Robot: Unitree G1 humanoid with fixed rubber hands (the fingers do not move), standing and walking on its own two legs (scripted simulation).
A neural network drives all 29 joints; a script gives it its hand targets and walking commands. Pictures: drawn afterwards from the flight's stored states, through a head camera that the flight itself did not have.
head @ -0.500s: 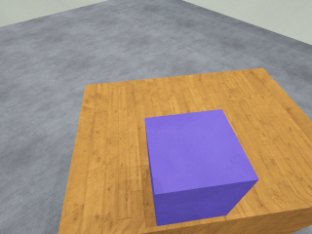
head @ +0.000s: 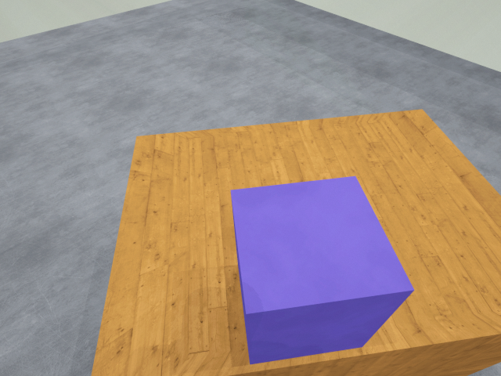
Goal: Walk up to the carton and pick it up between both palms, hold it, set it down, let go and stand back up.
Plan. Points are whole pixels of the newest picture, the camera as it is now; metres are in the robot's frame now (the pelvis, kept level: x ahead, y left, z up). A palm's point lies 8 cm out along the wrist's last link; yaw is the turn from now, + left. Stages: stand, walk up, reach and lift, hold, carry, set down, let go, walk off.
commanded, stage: walk up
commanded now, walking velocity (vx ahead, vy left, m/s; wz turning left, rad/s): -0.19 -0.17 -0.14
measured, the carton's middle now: (300, 273) +0.29 -0.08 -0.01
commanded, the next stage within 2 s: none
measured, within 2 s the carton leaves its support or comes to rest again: neither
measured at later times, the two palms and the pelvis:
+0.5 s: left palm out of the picture -0.08 +0.10 -0.13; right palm out of the picture -0.07 -0.34 -0.15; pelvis -0.06 -0.11 +0.00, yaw -1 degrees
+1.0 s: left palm out of the picture -0.12 +0.13 -0.12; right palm out of the picture -0.10 -0.32 -0.15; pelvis -0.08 -0.09 +0.00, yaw -1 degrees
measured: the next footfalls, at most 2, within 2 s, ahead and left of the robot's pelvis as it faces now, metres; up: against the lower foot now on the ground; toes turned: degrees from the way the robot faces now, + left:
right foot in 0.28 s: -0.04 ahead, -0.23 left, +0.00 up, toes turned -4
left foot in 0.60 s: -0.04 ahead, -0.01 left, +0.00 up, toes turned +4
